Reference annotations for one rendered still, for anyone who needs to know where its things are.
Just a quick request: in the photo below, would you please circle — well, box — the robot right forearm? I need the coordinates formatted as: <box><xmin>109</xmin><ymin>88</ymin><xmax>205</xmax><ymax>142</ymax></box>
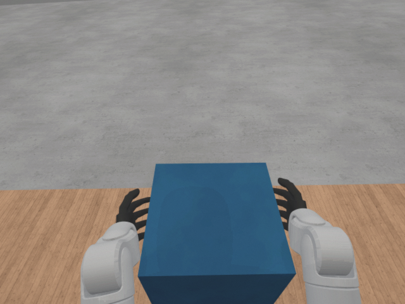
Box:
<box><xmin>288</xmin><ymin>208</ymin><xmax>361</xmax><ymax>304</ymax></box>

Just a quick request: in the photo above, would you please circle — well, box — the right robot hand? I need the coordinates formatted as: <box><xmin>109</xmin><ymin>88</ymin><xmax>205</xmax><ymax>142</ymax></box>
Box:
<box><xmin>273</xmin><ymin>178</ymin><xmax>307</xmax><ymax>231</ymax></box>

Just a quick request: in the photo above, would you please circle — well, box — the left robot hand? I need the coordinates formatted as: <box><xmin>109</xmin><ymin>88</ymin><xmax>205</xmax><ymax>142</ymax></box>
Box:
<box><xmin>116</xmin><ymin>189</ymin><xmax>151</xmax><ymax>241</ymax></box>

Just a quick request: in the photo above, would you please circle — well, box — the robot left forearm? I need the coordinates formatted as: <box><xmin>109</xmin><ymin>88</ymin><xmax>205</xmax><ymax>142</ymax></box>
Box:
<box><xmin>80</xmin><ymin>222</ymin><xmax>141</xmax><ymax>304</ymax></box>

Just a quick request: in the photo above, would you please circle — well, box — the carton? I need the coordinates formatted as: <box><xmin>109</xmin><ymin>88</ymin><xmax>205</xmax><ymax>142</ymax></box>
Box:
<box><xmin>138</xmin><ymin>163</ymin><xmax>296</xmax><ymax>304</ymax></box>

